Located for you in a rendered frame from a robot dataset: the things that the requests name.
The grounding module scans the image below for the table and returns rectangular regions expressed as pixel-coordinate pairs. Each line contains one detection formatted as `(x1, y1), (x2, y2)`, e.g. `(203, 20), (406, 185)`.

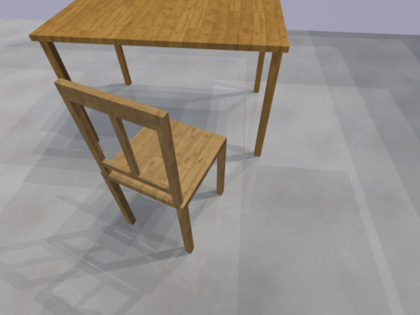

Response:
(29, 0), (289, 156)

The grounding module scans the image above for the chair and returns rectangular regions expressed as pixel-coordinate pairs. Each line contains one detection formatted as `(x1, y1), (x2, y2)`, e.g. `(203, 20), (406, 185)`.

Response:
(54, 78), (227, 254)

